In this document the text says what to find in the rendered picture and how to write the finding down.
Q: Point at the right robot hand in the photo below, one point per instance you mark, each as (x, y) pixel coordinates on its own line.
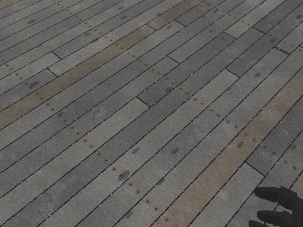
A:
(284, 197)

